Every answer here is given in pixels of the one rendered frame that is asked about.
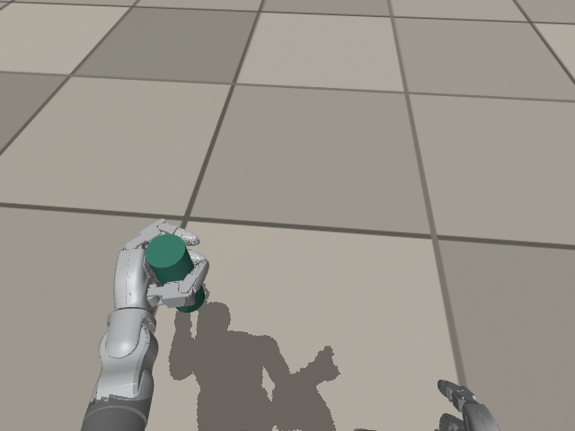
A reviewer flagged left robot arm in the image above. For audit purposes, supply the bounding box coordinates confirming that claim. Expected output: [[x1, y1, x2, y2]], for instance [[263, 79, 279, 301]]
[[81, 307, 158, 431]]

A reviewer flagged left robot hand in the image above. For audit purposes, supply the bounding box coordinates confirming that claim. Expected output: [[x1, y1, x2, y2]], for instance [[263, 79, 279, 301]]
[[113, 218, 209, 315]]

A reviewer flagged can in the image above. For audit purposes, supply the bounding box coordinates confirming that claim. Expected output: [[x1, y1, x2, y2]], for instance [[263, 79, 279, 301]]
[[145, 234, 205, 312]]

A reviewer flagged right robot hand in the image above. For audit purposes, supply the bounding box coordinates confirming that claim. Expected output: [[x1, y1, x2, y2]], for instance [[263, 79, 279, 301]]
[[434, 380, 500, 431]]

